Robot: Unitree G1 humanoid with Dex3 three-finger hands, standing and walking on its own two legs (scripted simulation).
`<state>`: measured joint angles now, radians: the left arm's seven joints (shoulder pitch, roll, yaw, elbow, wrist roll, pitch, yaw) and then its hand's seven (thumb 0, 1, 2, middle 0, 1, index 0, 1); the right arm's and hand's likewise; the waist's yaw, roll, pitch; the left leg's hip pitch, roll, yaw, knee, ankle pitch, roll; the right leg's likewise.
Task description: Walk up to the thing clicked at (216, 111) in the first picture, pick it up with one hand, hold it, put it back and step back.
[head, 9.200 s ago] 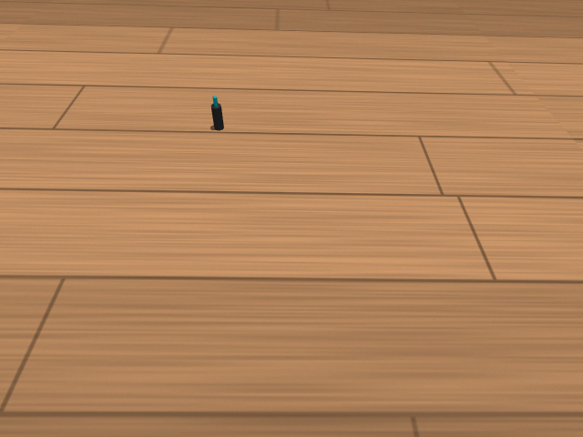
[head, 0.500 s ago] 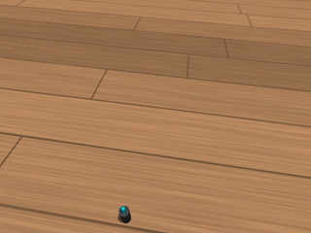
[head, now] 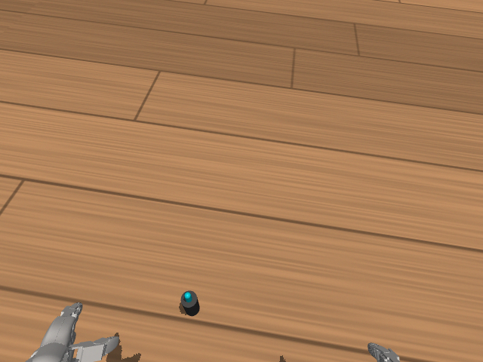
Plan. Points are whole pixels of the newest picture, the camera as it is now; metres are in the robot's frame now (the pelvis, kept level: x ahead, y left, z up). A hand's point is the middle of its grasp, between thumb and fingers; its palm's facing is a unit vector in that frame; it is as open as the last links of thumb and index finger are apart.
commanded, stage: go down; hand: left
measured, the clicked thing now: (190, 302) +0.36 +0.15 -0.66
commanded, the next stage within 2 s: none
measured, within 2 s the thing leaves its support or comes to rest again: neither
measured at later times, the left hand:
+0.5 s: hand (88, 355) +0.16 +0.27 -0.17, palm faces +0.02 -0.95 -0.31, open 16.8 cm
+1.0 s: hand (87, 353) +0.16 +0.29 -0.21, palm faces +0.07 -0.96 -0.27, open 17.0 cm
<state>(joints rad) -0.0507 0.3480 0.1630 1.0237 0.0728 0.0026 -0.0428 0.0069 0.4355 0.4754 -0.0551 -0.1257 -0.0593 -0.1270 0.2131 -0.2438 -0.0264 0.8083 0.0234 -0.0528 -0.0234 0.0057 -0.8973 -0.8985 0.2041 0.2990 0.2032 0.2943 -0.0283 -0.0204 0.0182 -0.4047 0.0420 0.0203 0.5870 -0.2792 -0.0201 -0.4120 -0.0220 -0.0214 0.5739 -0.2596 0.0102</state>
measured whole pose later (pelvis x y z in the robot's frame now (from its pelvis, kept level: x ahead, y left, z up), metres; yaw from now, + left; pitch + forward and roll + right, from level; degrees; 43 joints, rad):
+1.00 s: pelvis -0.01 +0.01 -0.10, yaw +1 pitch +20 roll -3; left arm 0.21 0.39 0.27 0.44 -0.01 0.15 -0.16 0.00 -0.45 0.13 -0.06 -0.08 -0.05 -0.09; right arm 0.22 -0.24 -0.01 0.53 0.00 -0.21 -0.08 0.01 -0.80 -0.87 0.21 0.30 0.21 0.29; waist -0.05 0.00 -0.14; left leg -1.07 0.04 -0.05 1.29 -0.57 -0.01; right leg -1.04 -0.03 -0.06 1.23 -0.54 0.02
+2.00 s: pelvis -0.07 +0.01 -0.31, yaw -2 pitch +33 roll -5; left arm -0.46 0.68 0.58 0.95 -0.14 -0.35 -0.63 -0.01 -0.56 0.06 -0.03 -0.05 -0.04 -0.05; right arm 0.13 -0.32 0.05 0.66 -0.01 -0.18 -0.02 0.01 -0.87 -0.89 0.21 0.30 0.21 0.29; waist -0.09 -0.01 -0.16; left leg -1.91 0.03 -0.09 2.01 -0.68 -0.02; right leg -1.87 -0.04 -0.05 1.95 -0.65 0.02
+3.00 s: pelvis -0.08 +0.01 -0.36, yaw -3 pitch +32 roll -6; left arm -0.64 0.81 0.65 1.09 -0.17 -0.40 -0.71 -0.01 -0.61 0.02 -0.05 -0.08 -0.07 -0.07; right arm 0.14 -0.34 0.10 0.66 -0.03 -0.18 0.00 0.01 -0.88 -0.89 0.21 0.30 0.21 0.29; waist -0.13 -0.02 -0.13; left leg -2.08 0.02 -0.10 2.19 -0.68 0.00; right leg -2.03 -0.04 -0.05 2.11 -0.64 0.03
